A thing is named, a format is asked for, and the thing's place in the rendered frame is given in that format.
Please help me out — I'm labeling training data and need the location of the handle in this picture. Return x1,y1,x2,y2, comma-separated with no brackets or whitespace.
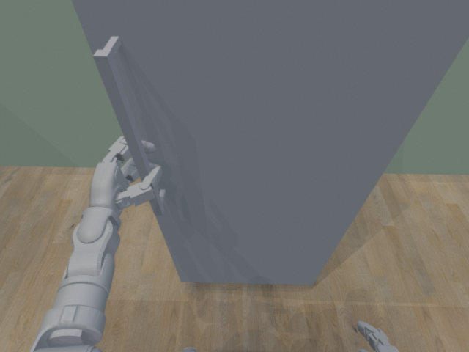
93,36,166,216

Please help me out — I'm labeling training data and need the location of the robot left hand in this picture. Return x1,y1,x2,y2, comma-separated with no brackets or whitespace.
89,136,163,217

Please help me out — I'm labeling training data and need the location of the fridge door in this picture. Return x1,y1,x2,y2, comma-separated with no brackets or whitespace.
72,0,469,285

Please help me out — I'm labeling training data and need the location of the robot right hand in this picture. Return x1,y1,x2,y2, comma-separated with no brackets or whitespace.
357,321,399,352

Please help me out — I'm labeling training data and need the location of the left robot forearm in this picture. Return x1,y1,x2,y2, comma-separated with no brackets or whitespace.
29,206,121,352

